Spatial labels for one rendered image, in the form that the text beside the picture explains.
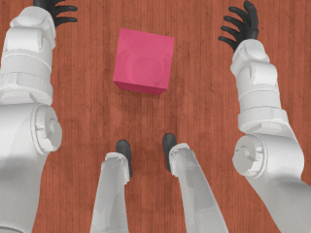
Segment right robot foot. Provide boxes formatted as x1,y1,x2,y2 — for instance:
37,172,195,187
162,133,177,173

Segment left robot foot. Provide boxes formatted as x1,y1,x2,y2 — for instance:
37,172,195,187
116,139,132,178

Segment robot right hand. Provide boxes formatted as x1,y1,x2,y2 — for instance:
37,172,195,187
218,0,259,53

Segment left robot forearm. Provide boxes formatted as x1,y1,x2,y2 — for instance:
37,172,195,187
0,6,56,106

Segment right robot upper arm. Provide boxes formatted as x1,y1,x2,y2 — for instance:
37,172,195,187
232,132,311,233

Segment robot foot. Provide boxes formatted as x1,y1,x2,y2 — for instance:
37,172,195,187
116,139,132,178
162,133,177,173

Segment carton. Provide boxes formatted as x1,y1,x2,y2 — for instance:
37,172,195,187
113,28,175,95

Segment robot left hand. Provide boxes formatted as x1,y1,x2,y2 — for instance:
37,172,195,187
33,0,78,29

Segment left robot upper arm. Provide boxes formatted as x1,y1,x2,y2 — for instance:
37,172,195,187
0,102,62,233

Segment right robot forearm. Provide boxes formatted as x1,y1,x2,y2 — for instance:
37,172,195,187
230,39,304,166

